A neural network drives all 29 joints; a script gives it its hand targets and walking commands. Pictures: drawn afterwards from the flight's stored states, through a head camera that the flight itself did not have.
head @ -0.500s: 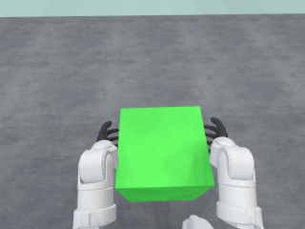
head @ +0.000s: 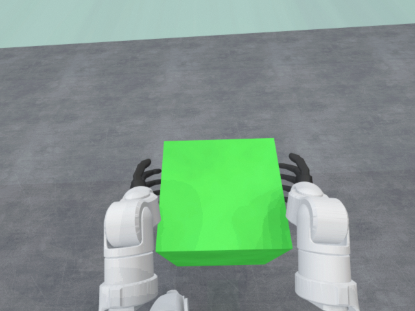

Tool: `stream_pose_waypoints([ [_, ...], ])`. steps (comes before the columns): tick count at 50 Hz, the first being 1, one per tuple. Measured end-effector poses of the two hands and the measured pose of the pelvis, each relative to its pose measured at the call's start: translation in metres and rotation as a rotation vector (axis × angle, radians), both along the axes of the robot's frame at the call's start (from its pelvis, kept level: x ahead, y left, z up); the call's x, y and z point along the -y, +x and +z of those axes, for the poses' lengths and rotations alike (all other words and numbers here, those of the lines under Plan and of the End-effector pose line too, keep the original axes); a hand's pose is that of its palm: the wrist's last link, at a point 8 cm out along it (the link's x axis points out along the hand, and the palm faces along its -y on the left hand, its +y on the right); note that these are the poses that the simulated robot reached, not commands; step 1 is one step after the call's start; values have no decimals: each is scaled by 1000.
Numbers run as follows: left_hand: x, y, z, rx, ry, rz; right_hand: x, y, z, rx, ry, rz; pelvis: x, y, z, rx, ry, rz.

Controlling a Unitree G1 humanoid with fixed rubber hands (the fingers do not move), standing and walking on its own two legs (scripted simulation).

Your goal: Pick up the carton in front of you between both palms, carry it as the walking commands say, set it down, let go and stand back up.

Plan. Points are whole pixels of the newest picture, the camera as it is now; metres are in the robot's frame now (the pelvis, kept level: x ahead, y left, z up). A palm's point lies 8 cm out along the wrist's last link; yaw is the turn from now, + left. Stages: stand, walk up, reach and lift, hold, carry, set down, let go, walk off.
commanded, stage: carry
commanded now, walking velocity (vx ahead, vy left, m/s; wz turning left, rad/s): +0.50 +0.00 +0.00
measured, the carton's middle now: (219, 209) +0.32 +0.00 -0.03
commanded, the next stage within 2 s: none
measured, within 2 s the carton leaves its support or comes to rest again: neither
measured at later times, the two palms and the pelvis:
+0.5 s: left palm (149, 82) +0.64 +0.18 +0.06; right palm (258, 75) +0.63 -0.11 +0.08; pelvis +0.34 +0.05 +0.00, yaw -3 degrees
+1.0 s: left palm (171, 18) +0.96 +0.14 +0.08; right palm (257, 14) +0.96 -0.14 +0.07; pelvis +0.66 +0.01 +0.00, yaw +0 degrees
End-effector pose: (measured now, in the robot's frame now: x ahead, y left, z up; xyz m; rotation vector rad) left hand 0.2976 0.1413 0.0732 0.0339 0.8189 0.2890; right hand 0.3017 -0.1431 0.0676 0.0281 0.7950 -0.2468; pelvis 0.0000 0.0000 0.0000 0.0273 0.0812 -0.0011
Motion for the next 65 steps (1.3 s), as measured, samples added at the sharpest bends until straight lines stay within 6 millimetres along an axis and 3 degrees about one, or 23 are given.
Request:
stream_pose_waypoints([
  [6, -9, 94, 11, 78, -14, -37, -9, 86, 16, 78, -18, -31, -16, 90, -8, 2, -15, -8],
  [11, -29, 178, -10, 90, -44, -54, -29, 165, 6, 89, -54, -43, -38, 175, -32, 24, -14, -39],
  [15, -38, 222, -27, -12, -53, -58, -38, 209, -9, -14, -63, -47, -50, 220, -21, 12, -30, -62],
  [20, -40, 278, -26, -60, -50, -72, -40, 261, -8, -61, -60, -61, -55, 275, -5, -1, -53, -59],
  [29, -31, 402, 2, 67, -42, -47, -31, 392, 18, 65, -49, -38, -39, 397, -7, -3, -48, -43],
  [32, -20, 450, 3, 93, -31, -35, -20, 443, 15, 91, -40, -26, -26, 448, -18, 6, -42, -34],
  [36, -5, 510, -8, 86, -5, -24, -5, 507, -3, 84, -11, -16, -8, 510, -32, 21, -54, -7],
  [41, 1, 559, -18, -30, -3, -2, 1, 560, -15, -30, -5, -1, 3, 562, -13, 14, -22, 15],
  [46, 2, 615, -6, -12, 2, 2, 2, 616, -7, -13, 10, -6, 2, 613, -2, 7, -2, 3],
  [51, -3, 679, 7, 66, -10, -31, -3, 671, 10, 66, -1, -37, -11, 669, -6, 14, -19, -5],
  [55, -14, 728, 2, 102, -42, -47, -15, 716, 15, 101, -41, -45, -22, 720, -19, 28, -25, -22],
  [61, -23, 762, -15, 14, -51, -17, -23, 759, 2, 12, -55, -13, -25, 762, -16, 17, -13, -42],
  [65, -20, 781, -12, 12, -38, -10, -20, 778, -1, 10, -40, -9, -24, 784, -16, 15, -14, -39],
])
